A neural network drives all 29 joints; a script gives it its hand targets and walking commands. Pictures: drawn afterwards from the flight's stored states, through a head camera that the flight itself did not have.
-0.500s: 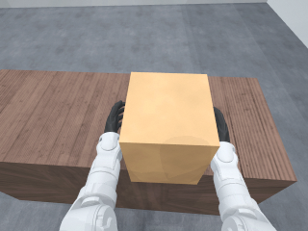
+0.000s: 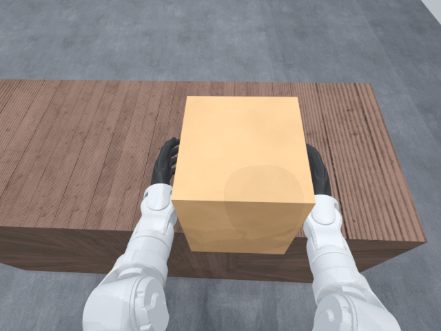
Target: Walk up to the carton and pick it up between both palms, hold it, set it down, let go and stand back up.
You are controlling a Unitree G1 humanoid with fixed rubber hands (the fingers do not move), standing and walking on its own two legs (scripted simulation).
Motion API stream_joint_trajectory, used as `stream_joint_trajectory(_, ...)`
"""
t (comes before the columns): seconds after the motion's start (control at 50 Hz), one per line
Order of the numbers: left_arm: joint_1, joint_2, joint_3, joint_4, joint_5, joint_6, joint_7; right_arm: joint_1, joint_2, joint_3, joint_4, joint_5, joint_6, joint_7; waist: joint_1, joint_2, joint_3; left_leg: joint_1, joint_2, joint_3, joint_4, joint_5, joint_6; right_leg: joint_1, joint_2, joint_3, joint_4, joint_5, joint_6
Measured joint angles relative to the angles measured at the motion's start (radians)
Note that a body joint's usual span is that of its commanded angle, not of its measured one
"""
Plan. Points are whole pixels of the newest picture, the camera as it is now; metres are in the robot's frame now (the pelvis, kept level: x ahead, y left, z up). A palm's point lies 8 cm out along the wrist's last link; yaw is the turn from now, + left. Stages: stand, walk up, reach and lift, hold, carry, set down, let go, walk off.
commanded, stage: set down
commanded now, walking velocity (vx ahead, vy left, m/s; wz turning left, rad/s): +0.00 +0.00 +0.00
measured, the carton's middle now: (239, 181) +0.41 -0.06 -0.02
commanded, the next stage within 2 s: none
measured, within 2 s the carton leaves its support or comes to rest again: rests again in 0.10 s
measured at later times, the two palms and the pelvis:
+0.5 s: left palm (163, 183) +0.41 +0.09 -0.01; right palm (315, 191) +0.36 -0.19 -0.01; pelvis +0.00 +0.01 +0.00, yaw +0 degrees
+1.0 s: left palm (165, 185) +0.41 +0.09 -0.01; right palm (316, 191) +0.36 -0.20 -0.01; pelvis -0.02 +0.00 -0.01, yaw +0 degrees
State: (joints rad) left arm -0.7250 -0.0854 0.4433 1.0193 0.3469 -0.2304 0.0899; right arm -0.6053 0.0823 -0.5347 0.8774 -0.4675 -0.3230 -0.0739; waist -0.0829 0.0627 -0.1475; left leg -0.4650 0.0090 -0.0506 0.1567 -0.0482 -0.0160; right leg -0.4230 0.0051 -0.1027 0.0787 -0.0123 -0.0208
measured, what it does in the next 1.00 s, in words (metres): stands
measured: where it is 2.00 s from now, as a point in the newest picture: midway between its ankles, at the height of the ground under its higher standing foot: outside the picture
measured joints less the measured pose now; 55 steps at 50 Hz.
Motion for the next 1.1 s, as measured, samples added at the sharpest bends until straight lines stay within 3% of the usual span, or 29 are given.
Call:
stream_joint_trajectory(0.42, 0.002, 0.001, -0.031, 0.038, -0.016, -0.067, 0.032, 0.005, -0.014, -0.007, 0.025, 0.013, -0.059, 0.004, 0.004, 0.006, -0.050, -0.107, -0.010, 0.004, 0.043, -0.010, 0.010, -0.101, -0.009, 0.013, 0.029, -0.001, 0.012)
stream_joint_trajectory(0.68, -0.020, 0.001, 0.005, 0.066, 0.008, -0.089, 0.033, -0.019, -0.002, -0.064, 0.022, -0.055, -0.062, 0.020, 0.012, 0.014, -0.051, -0.123, -0.005, 0.003, 0.049, -0.007, 0.005, -0.123, -0.004, 0.015, 0.043, -0.001, 0.007)
stream_joint_trajectory(1.1, -0.079, 0.006, 0.103, 0.066, 0.064, -0.117, -0.008, -0.090, 0.040, -0.192, -0.005, -0.187, -0.081, 0.041, 0.013, 0.004, -0.030, -0.168, -0.001, -0.004, 0.025, 0.036, -0.004, -0.183, 0.000, 0.012, 0.055, 0.020, -0.005)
